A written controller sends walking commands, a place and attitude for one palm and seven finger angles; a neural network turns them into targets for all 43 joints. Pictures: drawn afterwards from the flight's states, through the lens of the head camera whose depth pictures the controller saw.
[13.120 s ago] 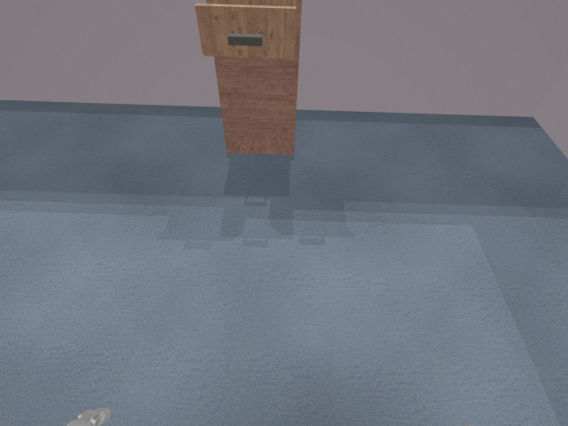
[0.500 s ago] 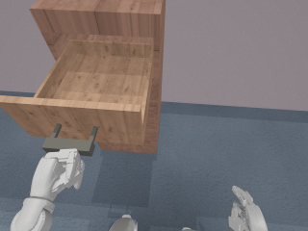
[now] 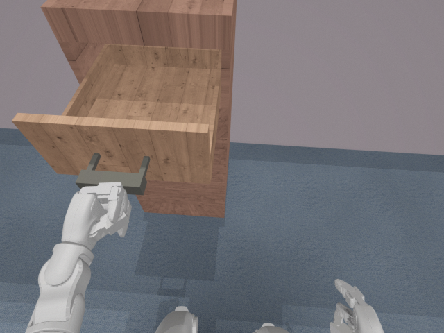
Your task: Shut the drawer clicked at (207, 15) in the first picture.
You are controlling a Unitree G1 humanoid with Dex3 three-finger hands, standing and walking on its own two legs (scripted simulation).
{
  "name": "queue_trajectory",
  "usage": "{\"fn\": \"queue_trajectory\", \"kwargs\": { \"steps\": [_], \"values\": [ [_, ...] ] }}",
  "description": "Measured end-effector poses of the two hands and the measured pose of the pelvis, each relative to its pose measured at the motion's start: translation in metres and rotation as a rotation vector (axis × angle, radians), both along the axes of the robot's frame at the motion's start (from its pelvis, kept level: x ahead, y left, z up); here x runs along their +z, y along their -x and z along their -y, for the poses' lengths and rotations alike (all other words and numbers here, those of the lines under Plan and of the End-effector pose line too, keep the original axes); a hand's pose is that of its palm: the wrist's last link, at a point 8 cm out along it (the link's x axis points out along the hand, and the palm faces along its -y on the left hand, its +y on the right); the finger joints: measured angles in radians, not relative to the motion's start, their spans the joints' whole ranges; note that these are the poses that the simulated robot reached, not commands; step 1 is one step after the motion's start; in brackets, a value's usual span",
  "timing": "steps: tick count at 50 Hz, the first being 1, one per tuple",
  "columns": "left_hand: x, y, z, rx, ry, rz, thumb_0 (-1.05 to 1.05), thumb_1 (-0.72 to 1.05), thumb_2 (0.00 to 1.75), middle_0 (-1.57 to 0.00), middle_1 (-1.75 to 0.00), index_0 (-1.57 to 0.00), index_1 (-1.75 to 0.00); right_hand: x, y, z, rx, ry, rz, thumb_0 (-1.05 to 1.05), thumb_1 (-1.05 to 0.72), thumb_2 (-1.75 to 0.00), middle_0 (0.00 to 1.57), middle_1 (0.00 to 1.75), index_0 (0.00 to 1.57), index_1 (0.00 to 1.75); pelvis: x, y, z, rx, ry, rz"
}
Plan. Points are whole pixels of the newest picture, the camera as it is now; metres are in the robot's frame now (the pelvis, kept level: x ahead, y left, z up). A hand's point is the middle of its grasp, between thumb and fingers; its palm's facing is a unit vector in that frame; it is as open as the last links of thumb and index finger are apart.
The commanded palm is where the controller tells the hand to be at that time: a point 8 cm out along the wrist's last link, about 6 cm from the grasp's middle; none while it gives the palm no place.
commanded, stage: push the drawer shut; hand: left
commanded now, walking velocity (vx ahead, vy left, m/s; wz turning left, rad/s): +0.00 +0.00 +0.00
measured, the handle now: (116, 171) +0.39 +0.21 +0.06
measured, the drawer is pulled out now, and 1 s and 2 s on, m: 0.24 0.11 0.00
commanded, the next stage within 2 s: none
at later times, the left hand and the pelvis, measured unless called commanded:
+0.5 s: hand (134, 182) +0.37 +0.18 +0.05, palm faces -0.07 -1.00 -0.04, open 3.0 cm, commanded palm +0.36 +0.23 +0.06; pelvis +0.00 +0.01 +0.00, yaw -1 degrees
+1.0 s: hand (141, 153) +0.44 +0.18 +0.05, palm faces -0.06 -1.00 -0.03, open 3.0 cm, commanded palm +0.42 +0.22 +0.06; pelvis +0.00 +0.01 +0.00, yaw -1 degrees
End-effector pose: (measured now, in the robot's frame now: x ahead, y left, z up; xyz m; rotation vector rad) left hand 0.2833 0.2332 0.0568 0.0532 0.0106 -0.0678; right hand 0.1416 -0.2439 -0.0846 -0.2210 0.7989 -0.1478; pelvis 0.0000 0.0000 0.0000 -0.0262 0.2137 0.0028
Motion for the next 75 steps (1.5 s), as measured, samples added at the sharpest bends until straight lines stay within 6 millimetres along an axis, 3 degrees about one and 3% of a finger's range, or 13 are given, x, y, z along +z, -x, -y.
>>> {"fn": "queue_trajectory", "kwargs": {
  "steps": [17,32,75],
  "values": [
    [-0.001,-0.041,0.001,0.008,0.011,0.013,0.01,0.82,0.9,-1.4,-1.6,-1.4,-1.6,-0.005,0.025,-0.001,-0.027,0.008,-0.098,0.01,-0.91,-0.9,0.2,0.3,0.2,0.3,0.001,0.002,-0.008,-0.009,0.002,-0.01],
    [-0.001,-0.09,0.002,0.0,0.017,-0.007,0.0,0.82,0.89,-1.4,-1.6,-1.4,-1.6,-0.011,0.047,0.001,-0.067,0.007,-0.193,0.01,-0.91,-0.9,0.2,0.3,0.2,0.3,0.001,-0.001,-0.008,-0.019,0.004,-0.032],
    [0.002,-0.188,0.01,0.022,0.028,-0.013,0.03,0.83,0.89,-1.4,-1.6,-1.4,-1.6,-0.032,0.131,0.009,-0.186,0.009,-0.469,0.01,-0.91,-0.9,0.2,0.3,0.2,0.3,-0.013,-0.001,-0.007,-0.042,0.015,-0.127]
  ]
}}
